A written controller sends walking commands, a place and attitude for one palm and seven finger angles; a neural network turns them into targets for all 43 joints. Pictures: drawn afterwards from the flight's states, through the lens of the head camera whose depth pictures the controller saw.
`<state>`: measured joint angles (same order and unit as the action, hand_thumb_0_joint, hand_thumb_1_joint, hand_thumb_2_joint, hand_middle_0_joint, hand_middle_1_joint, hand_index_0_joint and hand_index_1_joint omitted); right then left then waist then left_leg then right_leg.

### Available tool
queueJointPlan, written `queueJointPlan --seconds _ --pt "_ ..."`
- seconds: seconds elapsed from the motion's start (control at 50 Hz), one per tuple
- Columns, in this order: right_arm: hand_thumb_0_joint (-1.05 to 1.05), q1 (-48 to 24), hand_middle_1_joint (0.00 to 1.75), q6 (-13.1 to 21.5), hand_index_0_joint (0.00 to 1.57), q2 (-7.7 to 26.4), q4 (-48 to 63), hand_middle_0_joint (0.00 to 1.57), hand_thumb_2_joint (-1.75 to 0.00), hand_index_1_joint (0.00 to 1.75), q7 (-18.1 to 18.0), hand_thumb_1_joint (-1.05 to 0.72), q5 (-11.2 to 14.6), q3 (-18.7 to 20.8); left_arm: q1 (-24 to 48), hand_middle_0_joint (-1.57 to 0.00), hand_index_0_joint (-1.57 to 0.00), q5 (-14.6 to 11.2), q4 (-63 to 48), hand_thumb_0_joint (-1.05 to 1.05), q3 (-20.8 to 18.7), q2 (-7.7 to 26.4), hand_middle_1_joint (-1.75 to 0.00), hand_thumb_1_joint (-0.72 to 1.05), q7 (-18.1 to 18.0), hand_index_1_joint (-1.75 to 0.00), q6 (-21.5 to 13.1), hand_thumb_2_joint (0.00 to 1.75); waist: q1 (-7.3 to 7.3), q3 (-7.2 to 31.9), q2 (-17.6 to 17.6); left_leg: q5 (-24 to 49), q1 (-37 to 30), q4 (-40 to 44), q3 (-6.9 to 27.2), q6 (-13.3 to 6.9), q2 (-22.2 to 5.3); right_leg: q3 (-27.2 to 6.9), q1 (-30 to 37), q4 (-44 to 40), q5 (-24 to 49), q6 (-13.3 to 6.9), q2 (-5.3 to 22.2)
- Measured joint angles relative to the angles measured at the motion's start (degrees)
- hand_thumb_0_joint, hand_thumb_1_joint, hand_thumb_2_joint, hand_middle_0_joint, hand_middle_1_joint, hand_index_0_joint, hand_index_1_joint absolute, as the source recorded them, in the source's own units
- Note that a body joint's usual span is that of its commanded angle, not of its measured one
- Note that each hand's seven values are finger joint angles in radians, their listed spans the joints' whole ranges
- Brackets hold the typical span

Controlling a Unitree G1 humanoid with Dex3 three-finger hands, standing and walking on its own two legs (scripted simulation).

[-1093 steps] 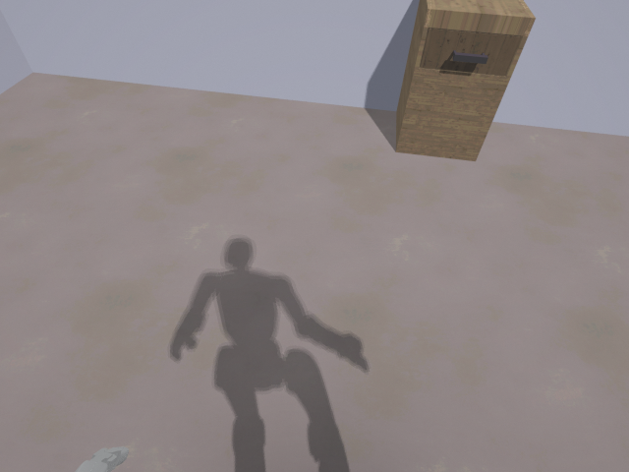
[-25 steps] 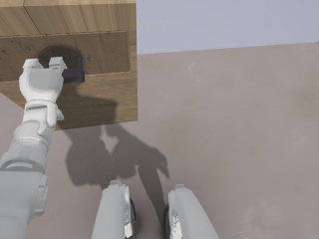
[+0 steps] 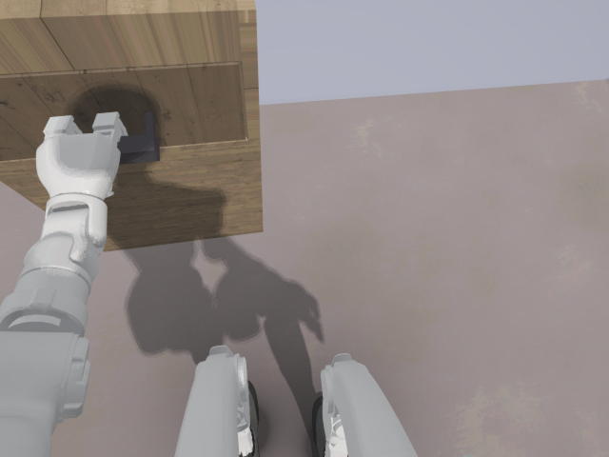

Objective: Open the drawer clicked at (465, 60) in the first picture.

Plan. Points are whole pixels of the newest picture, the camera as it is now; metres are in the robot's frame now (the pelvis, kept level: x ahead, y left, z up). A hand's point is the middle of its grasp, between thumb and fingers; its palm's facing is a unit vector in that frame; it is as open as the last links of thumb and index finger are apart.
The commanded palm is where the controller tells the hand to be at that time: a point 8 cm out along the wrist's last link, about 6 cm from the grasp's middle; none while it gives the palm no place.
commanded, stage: pull the drawer open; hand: left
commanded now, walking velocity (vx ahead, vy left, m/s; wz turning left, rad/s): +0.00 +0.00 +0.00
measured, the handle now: (103, 137) +0.53 +0.27 -0.04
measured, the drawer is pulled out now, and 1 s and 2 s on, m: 0.00 0.06 0.13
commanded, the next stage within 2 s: none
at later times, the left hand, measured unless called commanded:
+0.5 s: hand (100, 194) +0.45 +0.27 -0.06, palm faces -0.06 -0.05 -1.00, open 6.3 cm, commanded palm +0.43 +0.24 -0.01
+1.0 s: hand (100, 222) +0.41 +0.27 -0.06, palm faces -0.05 -0.06 -1.00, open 6.3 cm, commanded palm +0.39 +0.25 -0.01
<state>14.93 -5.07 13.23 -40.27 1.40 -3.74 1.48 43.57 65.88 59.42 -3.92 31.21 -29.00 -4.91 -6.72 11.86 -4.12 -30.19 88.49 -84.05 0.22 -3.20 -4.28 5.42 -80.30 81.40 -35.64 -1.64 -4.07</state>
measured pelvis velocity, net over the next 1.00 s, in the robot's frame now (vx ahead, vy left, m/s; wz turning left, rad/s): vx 0.02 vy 0.01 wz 0.01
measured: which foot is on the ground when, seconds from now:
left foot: down 0.00-1.00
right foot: down 0.00-1.00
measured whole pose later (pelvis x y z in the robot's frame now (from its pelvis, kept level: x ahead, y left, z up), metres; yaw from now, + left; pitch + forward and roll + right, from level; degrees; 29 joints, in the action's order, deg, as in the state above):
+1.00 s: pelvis +0.02 +0.01 +0.03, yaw +1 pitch +31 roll -5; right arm 11.6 -7.5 13.2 -38.5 2.2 -3.7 3.1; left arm 26.6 65.4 47.9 -2.4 23.6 -33.4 -4.9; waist -3.4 12.1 -3.4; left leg -31.1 79.6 -79.0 -1.5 -3.4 -3.6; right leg 3.5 -72.0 76.6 -36.1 -1.1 -3.6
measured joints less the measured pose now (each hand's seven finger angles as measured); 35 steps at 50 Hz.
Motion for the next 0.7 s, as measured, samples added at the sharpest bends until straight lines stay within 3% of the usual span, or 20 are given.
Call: queueJointPlan --seconds 0.28,0.7 --pt "0.01 -0.29 0.30 -0.53 0.20 -0.05 0.75 0.21 -0.90 0.30 0.10 -0.91 0.26 0.08 -2.41 -0.31 -0.34 -0.62 -2.05 0.00 -0.53 -0.26 -1.34 0.66 0.58 -1.30 0.05 0.74 -0.16 -0.28 0.07 -0.20 -1.54 0.96 -0.47 -0.13 -0.19 -0.57 1.34 -1.10 0.15 0.19 -0.21" --pt "0.01 -2.10 0.30 -2.06 0.20 -0.39 0.91 0.21 -0.90 0.30 0.79 -0.91 0.04 1.37 -11.70 -0.28 -0.33 -0.76 -8.38 0.01 1.09 -5.87 -1.35 0.67 -2.65 -1.28 0.18 0.72 2.68 0.08 0.40 -0.82 -6.99 4.46 -1.70 -0.40 0.55 -1.88 6.44 -4.39 -0.33 0.71 0.39"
